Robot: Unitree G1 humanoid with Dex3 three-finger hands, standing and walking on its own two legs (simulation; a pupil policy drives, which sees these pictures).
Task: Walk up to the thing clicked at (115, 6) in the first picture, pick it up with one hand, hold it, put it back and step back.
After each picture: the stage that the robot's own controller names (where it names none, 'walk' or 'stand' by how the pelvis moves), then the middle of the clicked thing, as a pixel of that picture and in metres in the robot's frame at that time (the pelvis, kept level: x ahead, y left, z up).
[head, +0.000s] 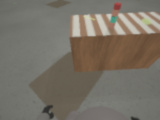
stand; (114, 16) +1.05 -0.22 +0.10
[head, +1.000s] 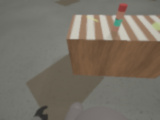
rise first; (118, 19) +0.92 -0.19 +0.12
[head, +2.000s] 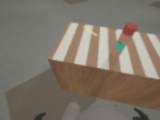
walk; (122, 42) +0.55 -0.17 +0.13
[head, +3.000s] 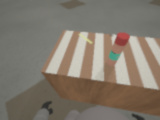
stand; (116, 51) +0.47 -0.14 +0.10
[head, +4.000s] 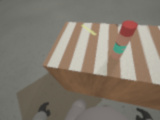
stand; (121, 43) +0.48 -0.14 +0.12
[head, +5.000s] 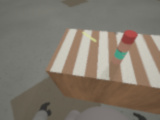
stand; (122, 49) +0.47 -0.18 +0.11
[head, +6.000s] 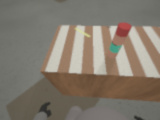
walk; (117, 43) +0.50 -0.14 +0.12
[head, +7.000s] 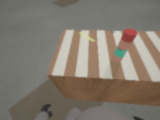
stand; (122, 48) +0.49 -0.19 +0.10
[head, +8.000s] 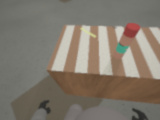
stand; (124, 43) +0.50 -0.18 +0.11
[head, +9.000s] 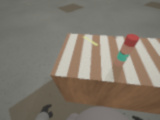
stand; (124, 52) +0.48 -0.21 +0.10
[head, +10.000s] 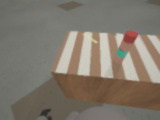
stand; (123, 49) +0.51 -0.20 +0.10
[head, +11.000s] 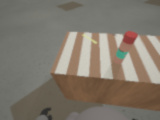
stand; (123, 49) +0.50 -0.20 +0.10
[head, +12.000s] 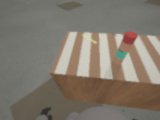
stand; (123, 49) +0.50 -0.20 +0.10
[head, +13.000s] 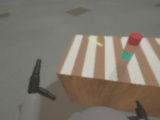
rise first; (128, 51) +0.50 -0.20 +0.10
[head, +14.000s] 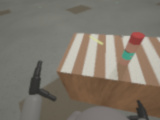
go down; (129, 50) +0.50 -0.21 +0.10
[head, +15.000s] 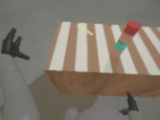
go down; (123, 41) +0.52 -0.22 +0.12
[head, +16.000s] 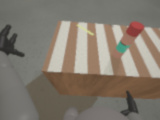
go down; (125, 42) +0.50 -0.22 +0.13
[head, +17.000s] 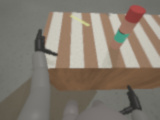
close in; (123, 31) +0.52 -0.20 +0.17
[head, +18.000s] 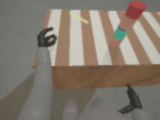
close; (123, 28) +0.53 -0.20 +0.18
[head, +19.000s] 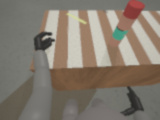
lift; (122, 28) +0.52 -0.19 +0.18
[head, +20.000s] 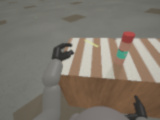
lift; (123, 49) +0.51 -0.20 +0.13
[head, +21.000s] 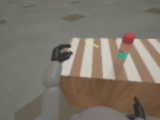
close; (123, 50) +0.51 -0.21 +0.12
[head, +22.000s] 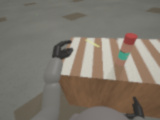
stand; (125, 51) +0.51 -0.21 +0.11
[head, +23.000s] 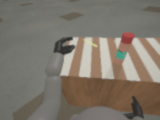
stand; (122, 50) +0.51 -0.21 +0.11
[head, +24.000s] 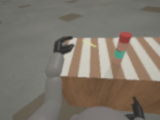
stand; (120, 49) +0.52 -0.20 +0.11
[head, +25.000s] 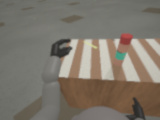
stand; (121, 51) +0.51 -0.20 +0.11
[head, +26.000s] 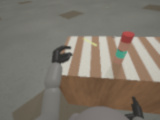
crouch; (122, 49) +0.51 -0.20 +0.11
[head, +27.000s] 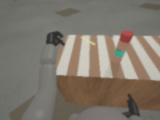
crouch; (121, 48) +0.51 -0.21 +0.11
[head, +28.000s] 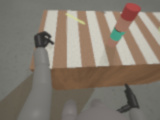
lower; (119, 29) +0.53 -0.20 +0.17
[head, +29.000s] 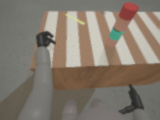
lower; (118, 29) +0.53 -0.19 +0.17
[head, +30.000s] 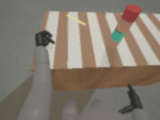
lower; (120, 30) +0.52 -0.20 +0.17
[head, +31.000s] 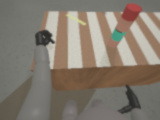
lower; (120, 29) +0.52 -0.20 +0.17
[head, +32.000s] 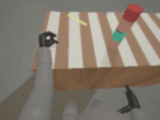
loosen; (121, 30) +0.52 -0.20 +0.17
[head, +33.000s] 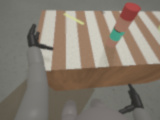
withdraw; (119, 29) +0.52 -0.19 +0.17
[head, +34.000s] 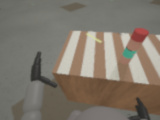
sink last; (131, 48) +0.49 -0.21 +0.14
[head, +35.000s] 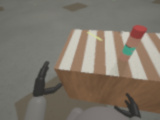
stand; (130, 45) +0.52 -0.21 +0.14
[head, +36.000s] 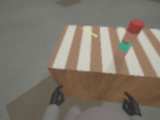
stand; (127, 41) +0.52 -0.20 +0.16
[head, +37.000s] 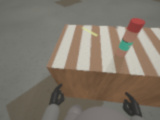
stand; (127, 40) +0.52 -0.19 +0.17
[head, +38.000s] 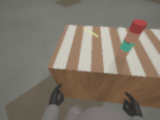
stand; (129, 41) +0.51 -0.20 +0.17
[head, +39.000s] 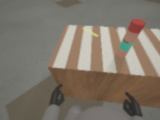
stand; (128, 40) +0.52 -0.20 +0.17
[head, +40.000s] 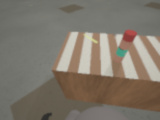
stand; (123, 48) +0.52 -0.20 +0.11
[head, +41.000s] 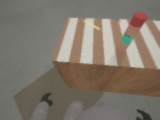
walk; (129, 34) +0.56 -0.22 +0.13
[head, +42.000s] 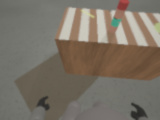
walk; (117, 18) +0.80 -0.16 +0.12
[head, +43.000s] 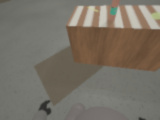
stand; (114, 7) +1.07 -0.16 +0.12
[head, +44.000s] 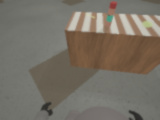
stand; (110, 15) +1.08 -0.16 +0.10
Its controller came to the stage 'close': yes
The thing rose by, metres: 0.00
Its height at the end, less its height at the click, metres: +0.00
